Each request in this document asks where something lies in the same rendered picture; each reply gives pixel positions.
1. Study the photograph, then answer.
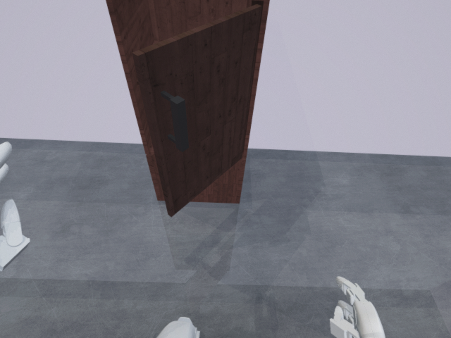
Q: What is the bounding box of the robot left hand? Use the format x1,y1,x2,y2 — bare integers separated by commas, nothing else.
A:
0,142,30,271

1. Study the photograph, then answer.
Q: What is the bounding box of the left robot thigh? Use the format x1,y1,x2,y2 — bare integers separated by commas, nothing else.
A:
157,320,200,338

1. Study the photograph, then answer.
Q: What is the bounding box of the robot right hand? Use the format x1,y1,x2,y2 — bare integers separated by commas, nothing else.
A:
330,276,385,338

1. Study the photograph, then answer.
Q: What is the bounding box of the cupboard door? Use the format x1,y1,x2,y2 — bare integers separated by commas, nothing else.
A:
132,4,262,217

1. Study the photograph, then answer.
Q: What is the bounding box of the left robot shin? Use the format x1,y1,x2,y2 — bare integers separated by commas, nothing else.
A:
178,317,192,323

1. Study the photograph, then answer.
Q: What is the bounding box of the handle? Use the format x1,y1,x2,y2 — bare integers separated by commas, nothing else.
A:
161,90,189,152

